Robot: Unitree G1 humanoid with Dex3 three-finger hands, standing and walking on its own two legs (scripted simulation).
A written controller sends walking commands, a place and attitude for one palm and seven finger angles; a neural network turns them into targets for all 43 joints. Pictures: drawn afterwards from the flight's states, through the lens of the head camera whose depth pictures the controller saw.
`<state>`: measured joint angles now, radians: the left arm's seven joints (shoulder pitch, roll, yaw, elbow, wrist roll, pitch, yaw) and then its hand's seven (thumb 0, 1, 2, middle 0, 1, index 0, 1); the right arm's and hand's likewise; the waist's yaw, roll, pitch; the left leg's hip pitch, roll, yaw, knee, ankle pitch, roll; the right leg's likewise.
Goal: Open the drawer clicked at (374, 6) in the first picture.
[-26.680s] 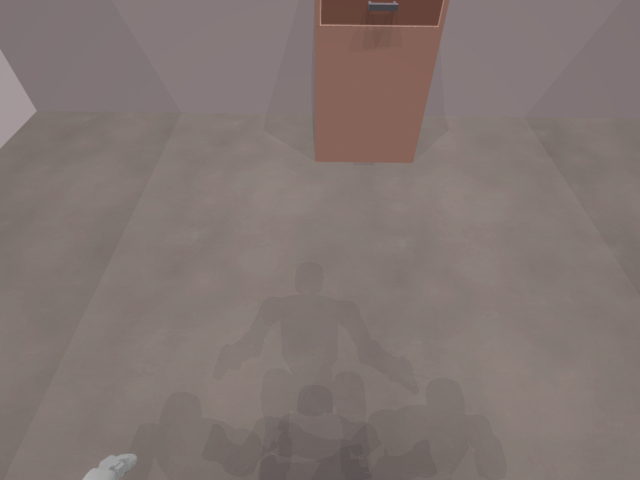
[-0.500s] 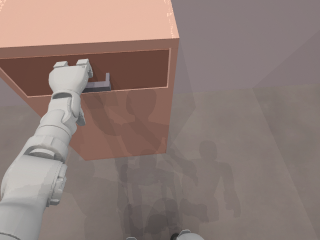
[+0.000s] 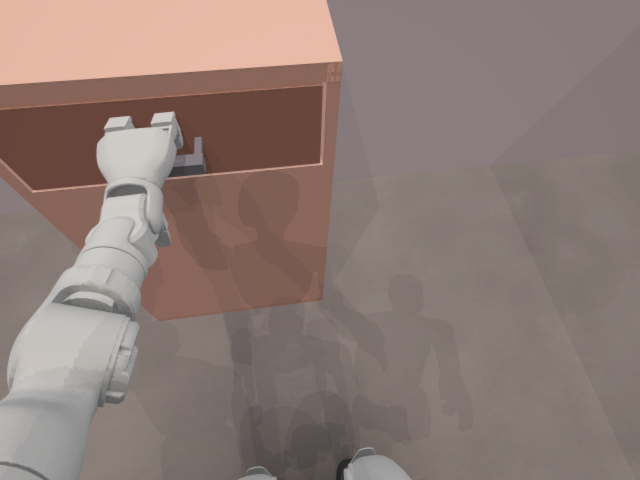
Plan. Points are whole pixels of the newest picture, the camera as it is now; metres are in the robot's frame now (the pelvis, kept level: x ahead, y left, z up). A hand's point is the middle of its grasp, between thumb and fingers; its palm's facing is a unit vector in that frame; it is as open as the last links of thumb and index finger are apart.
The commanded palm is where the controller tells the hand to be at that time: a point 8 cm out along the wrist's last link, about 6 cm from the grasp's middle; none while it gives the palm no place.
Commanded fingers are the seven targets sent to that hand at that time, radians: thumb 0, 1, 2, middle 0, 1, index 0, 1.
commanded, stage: lower the fingers behind the handle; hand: left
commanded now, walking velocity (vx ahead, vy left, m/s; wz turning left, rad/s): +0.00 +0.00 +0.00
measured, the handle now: (165, 156) +0.56 +0.18 +0.02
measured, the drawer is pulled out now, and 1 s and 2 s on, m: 0.00 0.00 0.00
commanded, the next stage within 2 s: lift the fingers back up to retry in 0.68 s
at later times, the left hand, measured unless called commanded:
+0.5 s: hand (155, 188) +0.50 +0.18 +0.02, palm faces -0.01 +0.02 -1.00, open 13.8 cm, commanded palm +0.48 +0.20 +0.04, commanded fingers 0.00 -0.50 0.30 -0.30 -1.20 -0.30 -1.20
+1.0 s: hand (153, 186) +0.50 +0.19 +0.03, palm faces -0.05 -0.02 -1.00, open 13.8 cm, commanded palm +0.48 +0.20 +0.08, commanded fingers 0.00 -0.50 0.30 -0.30 -1.20 -0.30 -1.20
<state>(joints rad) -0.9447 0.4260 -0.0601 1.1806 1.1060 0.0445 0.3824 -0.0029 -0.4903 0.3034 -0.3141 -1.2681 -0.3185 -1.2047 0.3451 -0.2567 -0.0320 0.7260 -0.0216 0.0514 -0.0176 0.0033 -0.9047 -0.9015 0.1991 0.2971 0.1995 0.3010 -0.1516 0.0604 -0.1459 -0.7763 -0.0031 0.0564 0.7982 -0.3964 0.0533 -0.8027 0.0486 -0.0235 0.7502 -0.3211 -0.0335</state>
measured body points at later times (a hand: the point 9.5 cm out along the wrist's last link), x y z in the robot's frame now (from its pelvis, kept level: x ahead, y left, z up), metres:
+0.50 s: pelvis -0.02 +0.00 -0.02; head +0.10 -0.01 +0.42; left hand +0.50 +0.18 +0.08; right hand -0.02 -0.28 -0.14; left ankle -0.02 +0.08 -0.70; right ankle +0.01 -0.10 -0.70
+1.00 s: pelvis -0.02 +0.00 -0.01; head +0.10 -0.01 +0.42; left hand +0.50 +0.18 +0.08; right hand -0.03 -0.28 -0.14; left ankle -0.02 +0.08 -0.70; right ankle +0.01 -0.10 -0.70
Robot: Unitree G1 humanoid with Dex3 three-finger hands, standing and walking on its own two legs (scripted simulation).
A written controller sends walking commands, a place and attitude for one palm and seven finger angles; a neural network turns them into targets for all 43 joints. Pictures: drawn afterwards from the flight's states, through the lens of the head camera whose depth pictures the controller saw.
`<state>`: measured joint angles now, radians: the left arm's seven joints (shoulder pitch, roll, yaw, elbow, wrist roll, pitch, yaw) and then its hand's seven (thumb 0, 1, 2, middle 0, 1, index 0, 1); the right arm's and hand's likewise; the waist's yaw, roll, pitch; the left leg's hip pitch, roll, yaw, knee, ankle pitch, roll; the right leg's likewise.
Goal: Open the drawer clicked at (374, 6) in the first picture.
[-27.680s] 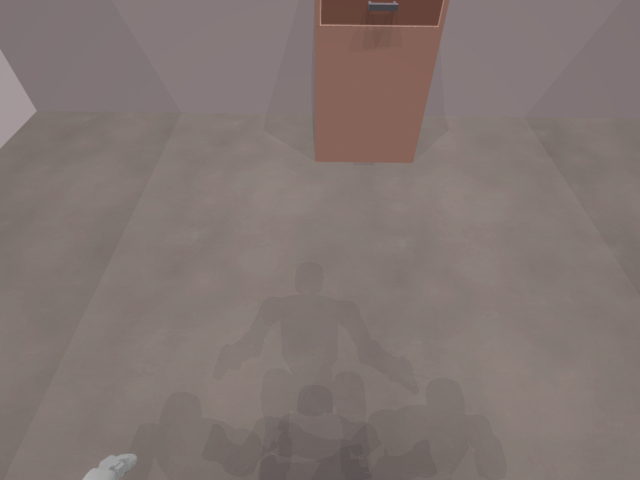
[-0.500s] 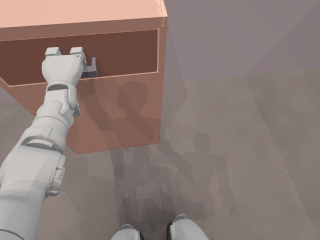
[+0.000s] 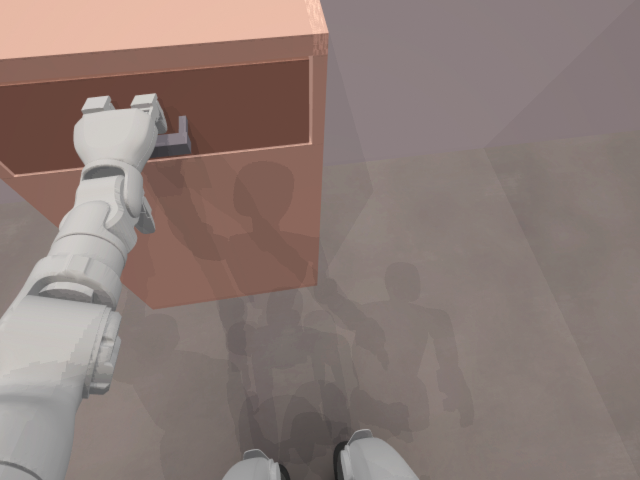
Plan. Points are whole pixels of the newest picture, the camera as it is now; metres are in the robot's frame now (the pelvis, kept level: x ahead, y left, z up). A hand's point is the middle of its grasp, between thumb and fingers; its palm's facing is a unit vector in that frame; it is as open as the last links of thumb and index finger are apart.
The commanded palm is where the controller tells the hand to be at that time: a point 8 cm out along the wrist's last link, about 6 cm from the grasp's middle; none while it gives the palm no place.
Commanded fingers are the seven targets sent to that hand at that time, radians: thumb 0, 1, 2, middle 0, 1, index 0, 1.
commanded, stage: lift the fingers back up to retry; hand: left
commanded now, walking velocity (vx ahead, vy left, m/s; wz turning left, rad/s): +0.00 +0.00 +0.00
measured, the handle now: (148, 136) +0.58 +0.18 +0.03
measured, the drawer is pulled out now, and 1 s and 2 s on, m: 0.00 0.00 0.00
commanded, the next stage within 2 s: re-aim the fingers above the handle in 0.56 s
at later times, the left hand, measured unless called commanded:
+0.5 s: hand (114, 136) +0.53 +0.20 +0.09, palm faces -0.04 -0.03 -1.00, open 13.8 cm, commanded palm +0.50 +0.20 +0.14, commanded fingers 0.00 -0.50 0.30 -0.30 -1.20 -0.30 -1.20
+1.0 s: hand (119, 145) +0.52 +0.20 +0.08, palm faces -0.08 -0.01 -1.00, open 13.8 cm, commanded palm +0.51 +0.20 +0.14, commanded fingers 0.00 -0.50 0.30 -0.30 -1.20 -0.30 -1.20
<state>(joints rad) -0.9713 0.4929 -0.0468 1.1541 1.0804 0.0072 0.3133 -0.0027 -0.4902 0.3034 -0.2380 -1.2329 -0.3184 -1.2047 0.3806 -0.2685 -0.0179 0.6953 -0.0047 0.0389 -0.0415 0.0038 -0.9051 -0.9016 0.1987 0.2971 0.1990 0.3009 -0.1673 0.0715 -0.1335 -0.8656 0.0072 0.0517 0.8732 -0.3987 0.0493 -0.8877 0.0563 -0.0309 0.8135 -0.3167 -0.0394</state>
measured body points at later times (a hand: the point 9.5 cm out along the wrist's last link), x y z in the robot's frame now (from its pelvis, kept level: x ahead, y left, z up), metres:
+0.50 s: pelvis +0.04 +0.01 +0.03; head +0.12 +0.00 +0.47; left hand +0.53 +0.20 +0.14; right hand +0.07 -0.26 -0.11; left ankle +0.00 +0.09 -0.69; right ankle +0.03 -0.10 -0.69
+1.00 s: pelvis +0.03 +0.00 +0.03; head +0.12 -0.02 +0.47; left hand +0.52 +0.19 +0.13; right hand +0.07 -0.27 -0.11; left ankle +0.00 +0.09 -0.69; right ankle +0.03 -0.10 -0.69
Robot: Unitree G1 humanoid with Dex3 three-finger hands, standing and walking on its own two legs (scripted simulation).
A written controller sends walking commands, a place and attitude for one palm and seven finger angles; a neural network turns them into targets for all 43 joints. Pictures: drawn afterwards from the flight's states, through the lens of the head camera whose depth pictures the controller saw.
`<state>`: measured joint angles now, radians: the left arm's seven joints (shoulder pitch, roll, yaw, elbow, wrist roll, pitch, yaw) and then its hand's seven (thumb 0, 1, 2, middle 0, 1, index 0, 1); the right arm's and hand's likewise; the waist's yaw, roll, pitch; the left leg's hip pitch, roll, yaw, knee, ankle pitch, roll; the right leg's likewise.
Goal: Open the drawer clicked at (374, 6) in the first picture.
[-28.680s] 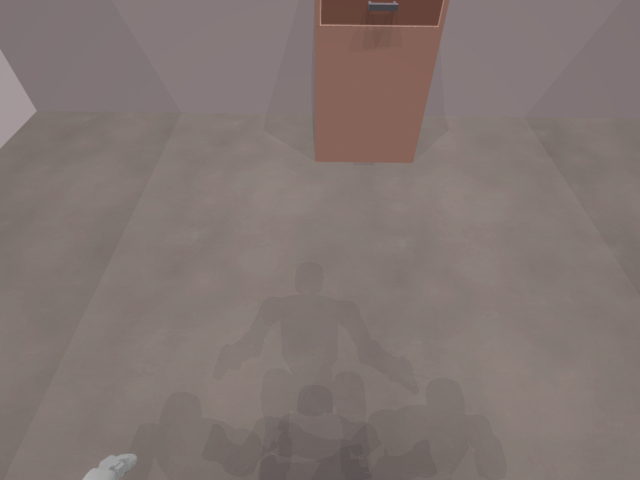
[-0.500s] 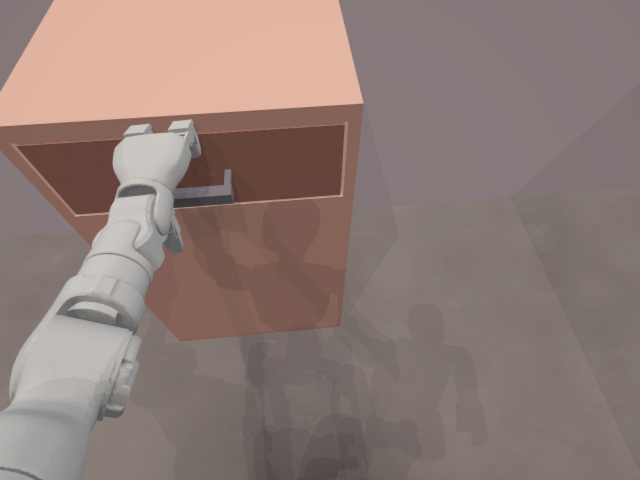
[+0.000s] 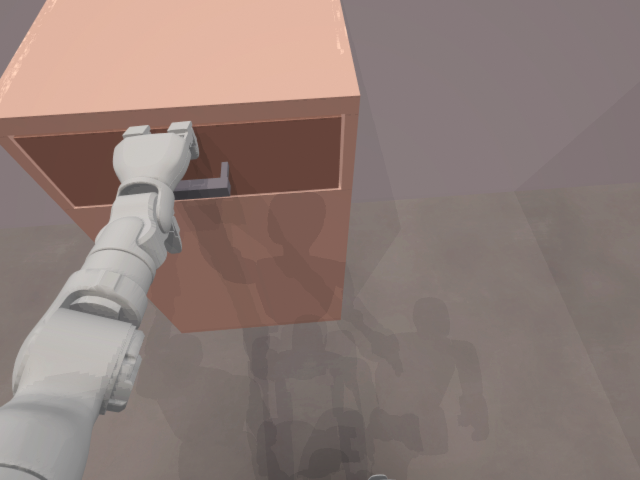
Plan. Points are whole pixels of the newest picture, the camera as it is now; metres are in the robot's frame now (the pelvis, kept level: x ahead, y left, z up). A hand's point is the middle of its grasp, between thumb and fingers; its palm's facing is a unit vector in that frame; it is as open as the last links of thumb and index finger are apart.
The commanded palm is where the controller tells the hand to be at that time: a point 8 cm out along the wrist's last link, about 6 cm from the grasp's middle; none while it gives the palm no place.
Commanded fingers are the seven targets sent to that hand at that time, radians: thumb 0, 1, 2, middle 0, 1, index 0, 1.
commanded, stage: re-aim the fingers above the handle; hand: left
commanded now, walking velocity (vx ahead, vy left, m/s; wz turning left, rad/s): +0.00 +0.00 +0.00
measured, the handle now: (194, 179) +0.55 +0.17 +0.00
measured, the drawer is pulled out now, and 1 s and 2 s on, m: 0.00 0.00 0.00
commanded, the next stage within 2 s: lower the fingers behind the handle in 1.68 s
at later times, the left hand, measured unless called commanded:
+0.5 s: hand (172, 194) +0.48 +0.18 +0.05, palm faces -0.10 -0.02 -0.99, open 13.8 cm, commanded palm +0.48 +0.19 +0.11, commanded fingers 0.00 -0.50 0.30 -0.30 -1.20 -0.30 -1.20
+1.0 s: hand (175, 187) +0.50 +0.18 +0.05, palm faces -0.11 +0.00 -0.99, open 13.8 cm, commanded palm +0.48 +0.18 +0.10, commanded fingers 0.00 -0.50 0.30 -0.30 -1.20 -0.30 -1.20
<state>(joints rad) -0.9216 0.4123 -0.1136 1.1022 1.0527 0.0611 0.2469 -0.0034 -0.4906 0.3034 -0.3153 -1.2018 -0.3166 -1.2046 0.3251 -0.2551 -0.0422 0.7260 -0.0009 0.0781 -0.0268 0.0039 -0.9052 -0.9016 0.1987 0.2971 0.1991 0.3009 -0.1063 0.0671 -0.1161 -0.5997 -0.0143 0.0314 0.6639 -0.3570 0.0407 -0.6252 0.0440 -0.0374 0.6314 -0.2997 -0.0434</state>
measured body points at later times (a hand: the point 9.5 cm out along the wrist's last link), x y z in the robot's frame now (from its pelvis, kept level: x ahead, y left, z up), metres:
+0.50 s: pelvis -0.01 +0.00 +0.00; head +0.08 -0.01 +0.44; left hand +0.48 +0.18 +0.10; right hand +0.01 -0.28 -0.13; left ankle -0.03 +0.09 -0.72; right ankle -0.01 -0.09 -0.72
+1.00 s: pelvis -0.01 +0.00 +0.00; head +0.07 -0.01 +0.44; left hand +0.50 +0.17 +0.11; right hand -0.01 -0.26 -0.13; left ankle -0.03 +0.09 -0.72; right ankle -0.01 -0.09 -0.72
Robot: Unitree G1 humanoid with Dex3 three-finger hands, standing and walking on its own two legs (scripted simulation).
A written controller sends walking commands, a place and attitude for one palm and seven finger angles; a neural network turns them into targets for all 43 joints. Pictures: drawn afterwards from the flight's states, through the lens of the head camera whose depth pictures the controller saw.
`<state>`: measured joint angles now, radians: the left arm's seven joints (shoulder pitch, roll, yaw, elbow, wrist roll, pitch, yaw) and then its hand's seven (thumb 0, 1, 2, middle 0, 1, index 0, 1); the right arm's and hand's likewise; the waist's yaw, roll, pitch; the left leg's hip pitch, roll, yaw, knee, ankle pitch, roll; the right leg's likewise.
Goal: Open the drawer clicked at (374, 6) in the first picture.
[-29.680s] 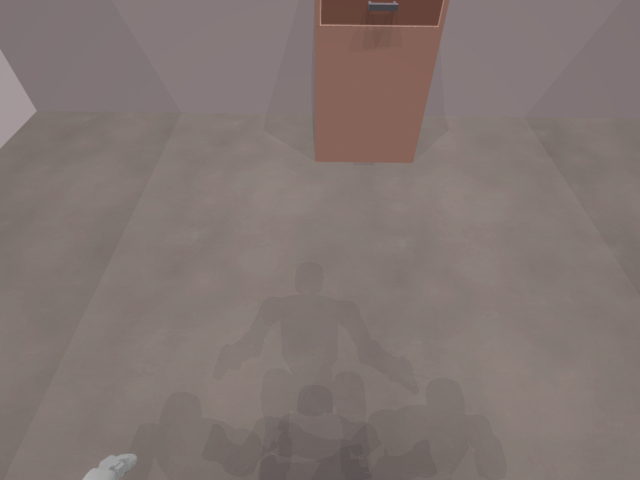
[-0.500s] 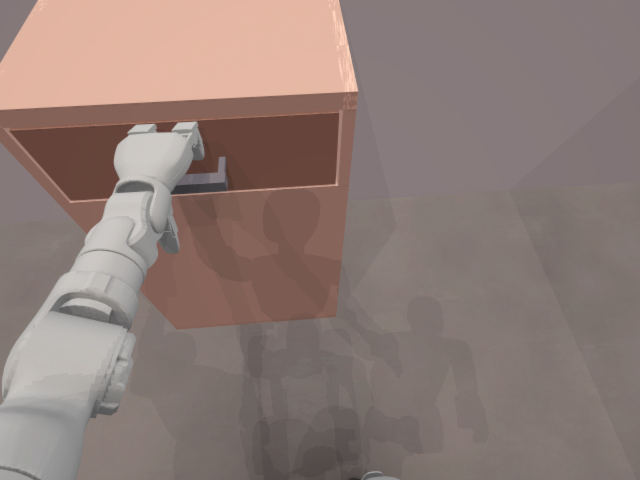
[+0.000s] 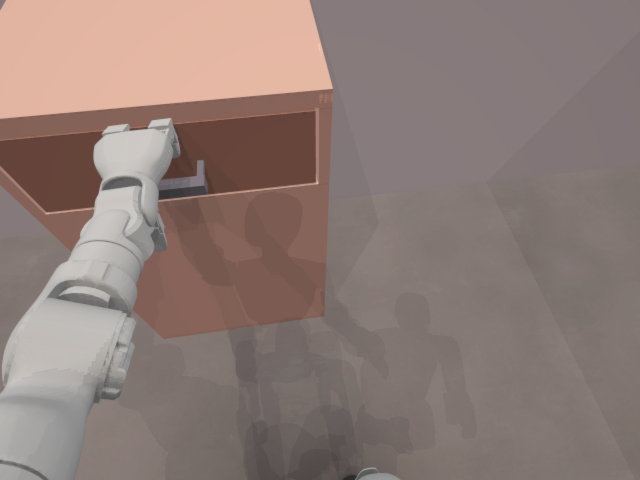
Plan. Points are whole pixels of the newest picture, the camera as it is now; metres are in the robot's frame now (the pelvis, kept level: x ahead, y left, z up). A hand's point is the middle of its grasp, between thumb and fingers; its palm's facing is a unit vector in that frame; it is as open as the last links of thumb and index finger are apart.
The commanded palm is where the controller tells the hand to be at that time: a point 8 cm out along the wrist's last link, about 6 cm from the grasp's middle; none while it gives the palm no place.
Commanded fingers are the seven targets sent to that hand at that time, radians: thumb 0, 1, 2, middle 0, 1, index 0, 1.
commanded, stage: re-aim the fingers above the handle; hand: left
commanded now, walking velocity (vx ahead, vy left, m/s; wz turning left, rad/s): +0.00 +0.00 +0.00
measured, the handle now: (169, 179) +0.56 +0.19 +0.00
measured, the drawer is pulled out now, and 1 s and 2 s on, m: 0.00 0.00 0.00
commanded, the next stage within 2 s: lower the fingers behind the handle in 0.68 s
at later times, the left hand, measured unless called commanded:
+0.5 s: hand (150, 185) +0.50 +0.19 +0.05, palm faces -0.12 -0.02 -0.99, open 13.7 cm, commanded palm +0.48 +0.19 +0.11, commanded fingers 0.00 -0.50 0.30 -0.30 -1.20 -0.30 -1.20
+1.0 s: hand (155, 204) +0.49 +0.19 +0.03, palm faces -0.19 -0.06 -0.98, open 13.8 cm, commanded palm +0.48 +0.20 +0.09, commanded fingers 0.00 -0.50 0.30 -0.30 -1.20 -0.30 -1.20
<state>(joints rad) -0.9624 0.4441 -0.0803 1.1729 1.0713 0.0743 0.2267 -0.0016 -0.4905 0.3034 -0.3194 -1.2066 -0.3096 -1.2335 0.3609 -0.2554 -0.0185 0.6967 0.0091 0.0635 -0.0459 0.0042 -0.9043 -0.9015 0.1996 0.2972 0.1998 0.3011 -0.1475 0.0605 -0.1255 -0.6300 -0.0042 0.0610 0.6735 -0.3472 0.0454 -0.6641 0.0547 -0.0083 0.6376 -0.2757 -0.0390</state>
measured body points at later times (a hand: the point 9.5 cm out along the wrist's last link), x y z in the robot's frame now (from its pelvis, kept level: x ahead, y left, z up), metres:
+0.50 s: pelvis +0.01 +0.01 +0.00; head +0.09 +0.00 +0.44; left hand +0.50 +0.19 +0.11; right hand +0.03 -0.26 -0.14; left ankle -0.02 +0.09 -0.72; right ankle +0.01 -0.10 -0.72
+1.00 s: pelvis +0.01 +0.00 +0.00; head +0.10 +0.00 +0.44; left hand +0.49 +0.19 +0.09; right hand +0.04 -0.27 -0.13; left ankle -0.02 +0.09 -0.72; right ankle +0.01 -0.10 -0.72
